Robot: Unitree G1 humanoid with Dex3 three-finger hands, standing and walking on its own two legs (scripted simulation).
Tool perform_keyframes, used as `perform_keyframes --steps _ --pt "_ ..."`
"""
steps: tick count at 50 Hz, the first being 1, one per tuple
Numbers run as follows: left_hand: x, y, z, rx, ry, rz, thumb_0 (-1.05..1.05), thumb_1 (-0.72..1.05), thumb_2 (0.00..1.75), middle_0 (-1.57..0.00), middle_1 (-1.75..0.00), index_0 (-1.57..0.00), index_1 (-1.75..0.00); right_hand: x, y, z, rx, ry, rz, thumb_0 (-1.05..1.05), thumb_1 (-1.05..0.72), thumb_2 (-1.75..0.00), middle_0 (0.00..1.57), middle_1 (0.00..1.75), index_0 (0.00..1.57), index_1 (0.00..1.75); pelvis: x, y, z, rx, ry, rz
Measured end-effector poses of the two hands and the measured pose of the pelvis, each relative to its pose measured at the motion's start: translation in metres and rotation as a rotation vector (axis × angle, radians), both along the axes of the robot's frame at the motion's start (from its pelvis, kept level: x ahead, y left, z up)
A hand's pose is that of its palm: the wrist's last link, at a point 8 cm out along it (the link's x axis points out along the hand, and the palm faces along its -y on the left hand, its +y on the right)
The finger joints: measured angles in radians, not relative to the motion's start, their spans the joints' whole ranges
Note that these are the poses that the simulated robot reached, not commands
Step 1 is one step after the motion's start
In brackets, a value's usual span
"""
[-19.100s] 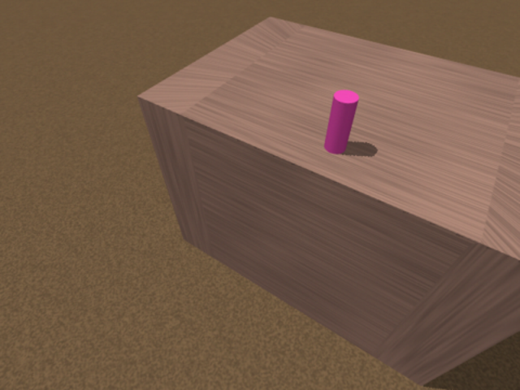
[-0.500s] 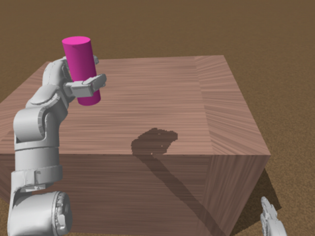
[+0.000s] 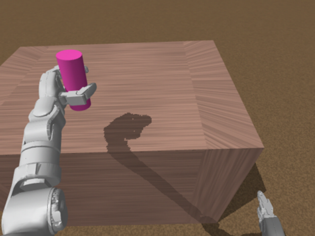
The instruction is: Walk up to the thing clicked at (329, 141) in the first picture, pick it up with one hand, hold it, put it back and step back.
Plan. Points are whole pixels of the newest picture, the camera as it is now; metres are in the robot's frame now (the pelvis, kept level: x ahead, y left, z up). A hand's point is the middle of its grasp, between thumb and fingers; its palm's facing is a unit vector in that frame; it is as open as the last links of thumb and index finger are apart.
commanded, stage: crouch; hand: left
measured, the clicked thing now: (75, 82) +0.43 +0.19 +0.21
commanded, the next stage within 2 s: lower in 0.60 s
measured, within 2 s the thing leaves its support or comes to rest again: rests again in 1.82 s
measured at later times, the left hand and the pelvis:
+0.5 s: hand (86, 90) +0.46 +0.19 +0.16, palm faces +0.17 -0.99 +0.00, open 7.5 cm; pelvis +0.02 +0.00 +0.00, yaw +0 degrees
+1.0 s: hand (91, 100) +0.48 +0.19 +0.11, palm faces +0.17 -0.99 +0.00, open 7.5 cm; pelvis +0.01 +0.00 -0.01, yaw -1 degrees
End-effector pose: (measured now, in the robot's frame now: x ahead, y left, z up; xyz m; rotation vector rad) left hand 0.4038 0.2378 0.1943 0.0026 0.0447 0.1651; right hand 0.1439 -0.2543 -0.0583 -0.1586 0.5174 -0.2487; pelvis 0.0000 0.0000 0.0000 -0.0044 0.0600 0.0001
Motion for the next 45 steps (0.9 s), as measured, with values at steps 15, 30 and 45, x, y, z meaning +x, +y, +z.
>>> perform_keyframes --steps 15,30,45 --pt "0.023 -0.001 -0.021 0.0 -0.026 -0.001 -0.04 -0.11 1.09 -0.94 -1.06 -0.89 -1.07 0.001 0.003 -0.005 -0.003 0.086 -0.005 -0.01 0.54 -0.05 0.05 0.05 0.05 0.05 0.013 0.002 0.001 -0.005 0.022 -0.008" --pt "0.033 0.002 -0.039 0.002 -0.015 -0.001 -0.04 -0.12 1.1 -0.94 -1.06 -0.89 -1.08 0.015 -0.001 -0.005 0.001 0.118 -0.007 -0.01 0.53 -0.05 0.05 0.05 0.05 0.05 0.021 -0.001 0.001 -0.004 0.046 -0.003" --pt "0.043 0.001 -0.062 -0.018 0.002 0.002 -0.04 -0.11 1.1 -0.94 -1.06 -0.89 -1.08 0.006 -0.004 -0.01 -0.005 0.16 -0.019 -0.01 0.52 -0.06 0.05 0.05 0.05 0.05 0.016 -0.003 -0.005 -0.006 0.083 -0.005"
